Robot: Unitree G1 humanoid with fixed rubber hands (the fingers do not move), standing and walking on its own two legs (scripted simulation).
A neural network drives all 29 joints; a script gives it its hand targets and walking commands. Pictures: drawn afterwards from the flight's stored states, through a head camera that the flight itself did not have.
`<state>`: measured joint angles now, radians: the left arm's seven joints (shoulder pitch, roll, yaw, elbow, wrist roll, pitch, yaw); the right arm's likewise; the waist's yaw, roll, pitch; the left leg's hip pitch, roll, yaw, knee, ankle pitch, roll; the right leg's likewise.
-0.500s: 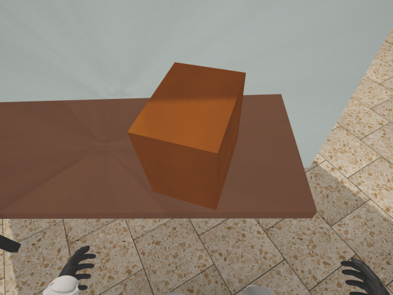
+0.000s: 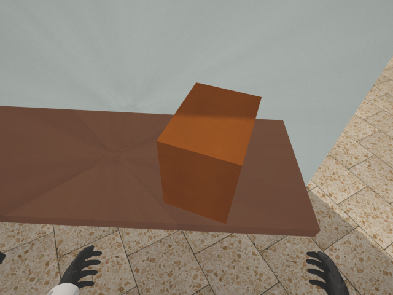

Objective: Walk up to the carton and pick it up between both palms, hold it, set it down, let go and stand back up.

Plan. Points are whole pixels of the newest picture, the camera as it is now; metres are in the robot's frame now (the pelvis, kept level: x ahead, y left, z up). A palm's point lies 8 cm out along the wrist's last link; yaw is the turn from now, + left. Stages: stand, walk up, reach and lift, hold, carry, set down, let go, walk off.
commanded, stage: reach and lift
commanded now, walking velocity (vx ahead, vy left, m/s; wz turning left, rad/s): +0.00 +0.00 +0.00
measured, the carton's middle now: (210, 152) +0.51 +0.00 -0.05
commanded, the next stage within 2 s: none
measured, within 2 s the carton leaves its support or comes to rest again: neither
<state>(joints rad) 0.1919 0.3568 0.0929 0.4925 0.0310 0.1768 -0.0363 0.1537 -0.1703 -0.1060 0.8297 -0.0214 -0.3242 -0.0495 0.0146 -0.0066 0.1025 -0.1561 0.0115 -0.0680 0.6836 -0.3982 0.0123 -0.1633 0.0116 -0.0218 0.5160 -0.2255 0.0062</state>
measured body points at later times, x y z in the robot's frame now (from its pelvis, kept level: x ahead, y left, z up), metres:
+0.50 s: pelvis +0.00 +0.00 +0.00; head -0.02 +0.02 +0.45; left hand +0.21 +0.26 -0.04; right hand +0.19 -0.21 -0.04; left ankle -0.01 +0.10 -0.73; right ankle +0.04 -0.16 -0.73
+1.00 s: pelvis +0.01 +0.00 +0.00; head +0.01 +0.03 +0.45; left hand +0.23 +0.26 -0.02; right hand +0.20 -0.16 -0.02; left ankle -0.01 +0.10 -0.73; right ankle +0.04 -0.15 -0.73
